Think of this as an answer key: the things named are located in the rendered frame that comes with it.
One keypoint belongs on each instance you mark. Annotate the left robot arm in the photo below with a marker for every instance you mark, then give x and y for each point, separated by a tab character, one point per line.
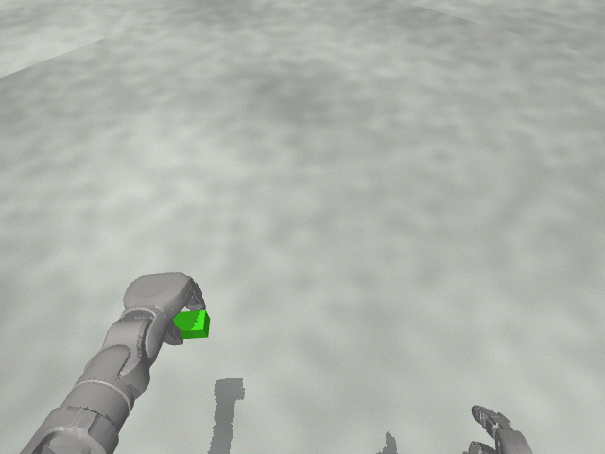
91	416

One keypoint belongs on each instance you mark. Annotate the right robot hand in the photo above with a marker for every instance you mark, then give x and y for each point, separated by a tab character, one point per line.
507	440

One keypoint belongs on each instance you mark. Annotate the left robot hand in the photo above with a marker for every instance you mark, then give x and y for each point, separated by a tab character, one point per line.
168	292

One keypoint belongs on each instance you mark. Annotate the small box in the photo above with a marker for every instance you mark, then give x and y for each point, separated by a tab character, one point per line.
193	324

